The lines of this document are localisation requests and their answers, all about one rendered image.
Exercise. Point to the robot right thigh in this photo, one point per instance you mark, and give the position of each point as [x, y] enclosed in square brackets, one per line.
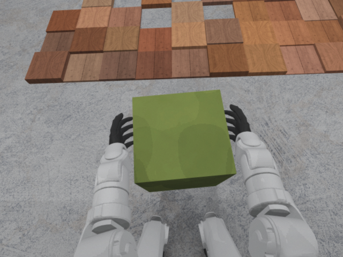
[216, 238]

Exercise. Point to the left robot upper arm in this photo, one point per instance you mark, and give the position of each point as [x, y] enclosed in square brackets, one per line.
[113, 243]

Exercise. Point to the robot left thigh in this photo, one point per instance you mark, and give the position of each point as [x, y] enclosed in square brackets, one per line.
[153, 240]

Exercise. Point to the robot left hand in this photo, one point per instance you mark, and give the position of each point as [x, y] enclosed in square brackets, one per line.
[116, 132]

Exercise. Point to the robot right hand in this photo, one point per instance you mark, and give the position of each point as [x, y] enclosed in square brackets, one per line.
[240, 121]

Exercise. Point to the robot thigh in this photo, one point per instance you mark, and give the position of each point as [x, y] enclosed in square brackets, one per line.
[216, 238]
[153, 240]

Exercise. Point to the robot left forearm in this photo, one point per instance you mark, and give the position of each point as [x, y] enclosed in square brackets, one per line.
[110, 208]

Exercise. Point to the carton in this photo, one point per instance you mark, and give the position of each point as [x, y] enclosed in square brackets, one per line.
[181, 141]

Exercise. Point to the robot right forearm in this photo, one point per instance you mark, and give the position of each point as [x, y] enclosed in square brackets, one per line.
[266, 193]

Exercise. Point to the right robot upper arm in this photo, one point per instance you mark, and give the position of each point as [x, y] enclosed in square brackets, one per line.
[276, 236]

